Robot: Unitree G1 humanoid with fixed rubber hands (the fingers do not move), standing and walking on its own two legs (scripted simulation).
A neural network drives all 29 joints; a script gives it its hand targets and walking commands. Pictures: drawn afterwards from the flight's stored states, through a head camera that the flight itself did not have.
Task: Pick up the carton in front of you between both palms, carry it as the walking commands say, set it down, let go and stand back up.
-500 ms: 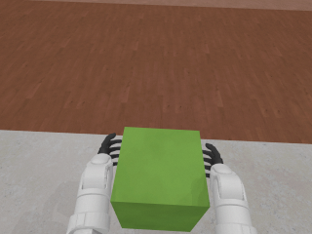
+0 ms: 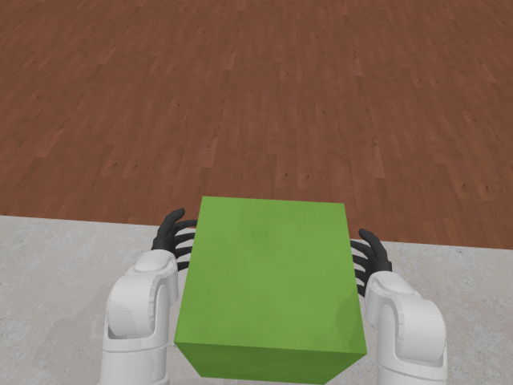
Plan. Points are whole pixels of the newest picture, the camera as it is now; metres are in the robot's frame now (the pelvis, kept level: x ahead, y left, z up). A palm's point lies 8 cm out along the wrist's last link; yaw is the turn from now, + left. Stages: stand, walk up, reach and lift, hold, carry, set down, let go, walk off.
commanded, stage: carry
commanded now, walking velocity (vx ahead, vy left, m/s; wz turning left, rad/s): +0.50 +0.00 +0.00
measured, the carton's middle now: (267, 296) +0.27 -0.01 +0.01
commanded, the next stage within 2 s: none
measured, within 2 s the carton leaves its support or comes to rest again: neither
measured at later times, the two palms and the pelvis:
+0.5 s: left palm (175, 147) +0.58 +0.19 +0.07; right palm (312, 157) +0.56 -0.11 +0.07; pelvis +0.30 +0.05 +0.00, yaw -2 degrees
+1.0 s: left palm (209, 56) +0.92 +0.16 +0.13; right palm (312, 62) +0.93 -0.14 +0.12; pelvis +0.64 -0.01 +0.01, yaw +2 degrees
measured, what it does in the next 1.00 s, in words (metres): walks ahead: left foot, then right foot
